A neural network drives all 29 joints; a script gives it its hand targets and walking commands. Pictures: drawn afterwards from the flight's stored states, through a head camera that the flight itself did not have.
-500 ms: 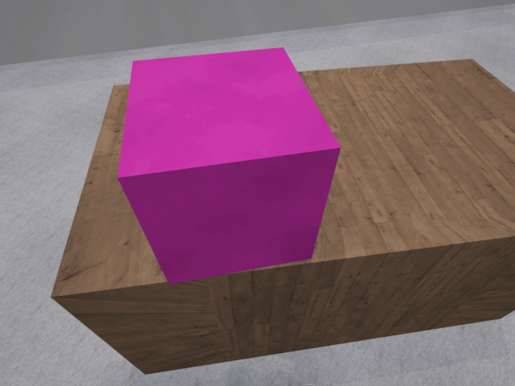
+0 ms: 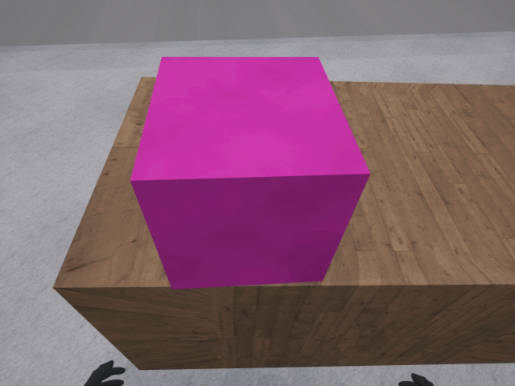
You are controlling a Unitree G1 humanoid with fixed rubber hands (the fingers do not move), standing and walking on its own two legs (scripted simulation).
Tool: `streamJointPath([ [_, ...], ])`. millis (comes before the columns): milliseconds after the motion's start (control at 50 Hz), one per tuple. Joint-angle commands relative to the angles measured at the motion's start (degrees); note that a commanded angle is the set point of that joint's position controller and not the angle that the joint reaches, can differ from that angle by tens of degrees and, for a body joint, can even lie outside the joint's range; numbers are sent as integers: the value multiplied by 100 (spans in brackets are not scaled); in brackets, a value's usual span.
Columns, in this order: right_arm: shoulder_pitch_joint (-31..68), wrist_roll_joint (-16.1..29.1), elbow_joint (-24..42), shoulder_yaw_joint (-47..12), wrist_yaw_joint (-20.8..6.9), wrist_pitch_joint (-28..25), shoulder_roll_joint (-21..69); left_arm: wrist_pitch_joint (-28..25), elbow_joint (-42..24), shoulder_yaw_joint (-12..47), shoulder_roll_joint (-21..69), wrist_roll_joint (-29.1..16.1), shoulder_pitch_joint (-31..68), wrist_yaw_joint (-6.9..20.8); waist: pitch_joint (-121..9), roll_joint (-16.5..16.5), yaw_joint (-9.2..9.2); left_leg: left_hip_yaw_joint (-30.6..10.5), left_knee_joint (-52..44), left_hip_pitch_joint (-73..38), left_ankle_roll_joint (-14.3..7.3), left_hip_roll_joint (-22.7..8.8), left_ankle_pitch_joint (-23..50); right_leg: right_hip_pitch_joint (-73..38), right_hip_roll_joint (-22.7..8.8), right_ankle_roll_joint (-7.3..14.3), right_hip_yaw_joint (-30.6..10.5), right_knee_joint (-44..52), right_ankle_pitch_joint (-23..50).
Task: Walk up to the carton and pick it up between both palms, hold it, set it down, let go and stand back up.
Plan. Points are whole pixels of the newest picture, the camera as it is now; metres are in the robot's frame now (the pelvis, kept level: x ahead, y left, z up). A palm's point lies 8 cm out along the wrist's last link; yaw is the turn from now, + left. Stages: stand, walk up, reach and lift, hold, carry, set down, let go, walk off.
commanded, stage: walk up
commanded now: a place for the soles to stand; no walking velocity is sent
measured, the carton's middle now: (245, 173) +0.48 +0.03 +0.05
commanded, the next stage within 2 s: reach and lift in 1.30 s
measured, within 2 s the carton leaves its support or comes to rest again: neither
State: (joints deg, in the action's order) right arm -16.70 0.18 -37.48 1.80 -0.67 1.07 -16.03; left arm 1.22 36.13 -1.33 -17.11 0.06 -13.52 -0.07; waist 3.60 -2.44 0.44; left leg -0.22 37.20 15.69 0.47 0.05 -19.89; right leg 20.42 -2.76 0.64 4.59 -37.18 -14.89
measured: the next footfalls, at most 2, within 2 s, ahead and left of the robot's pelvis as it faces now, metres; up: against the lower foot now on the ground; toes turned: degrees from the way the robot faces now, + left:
none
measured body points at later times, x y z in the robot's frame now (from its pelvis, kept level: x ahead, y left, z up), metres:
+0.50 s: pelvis -0.01 +0.00 +0.00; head +0.01 +0.01 +0.45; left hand +0.12 +0.29 -0.09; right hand +0.14 -0.25 -0.10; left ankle +0.00 +0.13 -0.72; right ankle +0.05 -0.11 -0.72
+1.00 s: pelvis +0.00 -0.01 +0.00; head +0.01 -0.01 +0.45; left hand +0.07 +0.28 -0.10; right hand +0.16 -0.26 -0.09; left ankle +0.00 +0.13 -0.72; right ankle +0.05 -0.11 -0.72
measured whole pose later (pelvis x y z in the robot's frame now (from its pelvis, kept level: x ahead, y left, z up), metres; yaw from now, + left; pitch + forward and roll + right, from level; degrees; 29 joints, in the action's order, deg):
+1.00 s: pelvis +0.00 -0.01 +0.00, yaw +9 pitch -1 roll +0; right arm -17.3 -0.4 -33.6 2.2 -0.6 -0.4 -15.7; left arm 0.8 39.4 0.2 -18.6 0.1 -13.9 0.9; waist 3.0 -0.3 0.7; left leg -9.4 36.9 18.0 1.7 2.9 -17.4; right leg 18.4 -5.6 1.3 12.6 -36.2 -16.0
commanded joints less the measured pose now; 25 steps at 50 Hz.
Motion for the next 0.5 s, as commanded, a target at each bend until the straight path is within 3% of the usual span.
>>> streamJointPath([
  [0, -47, -18, 588, 202, -35, -127, -865, -216, -436, -197, -872, 18, 52, -16, -517, 637, -50, -815, -779, 167, -381, -537, 1298, -532, -610, 280, -683, 741, 561],
  [240, 127, -31, 759, 222, -55, -128, -923, -189, -493, -152, -945, 2, 271, 35, -561, 48, -68, -916, -611, 217, -300, -336, 1257, -604, -820, 359, -487, 1038, 307],
  [420, 129, -17, 766, 261, -84, -155, -940, -157, -481, -173, -967, 17, 289, 35, -436, 256, -16, -1219, -885, 668, -364, -266, 750, -767, -778, 304, -292, 988, -565],
  [480, 162, -5, 809, 270, -49, -239, -938, -98, -362, -107, -873, -1, 211, 84, -352, 401, 46, -1512, -1296, 1045, -344, -357, -18, -1009, -652, 232, -281, 896, -678],
])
